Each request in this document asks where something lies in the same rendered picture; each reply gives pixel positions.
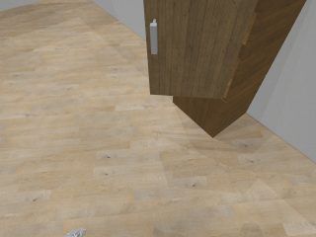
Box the cupboard door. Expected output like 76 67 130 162
143 0 258 99

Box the handle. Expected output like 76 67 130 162
149 19 158 54

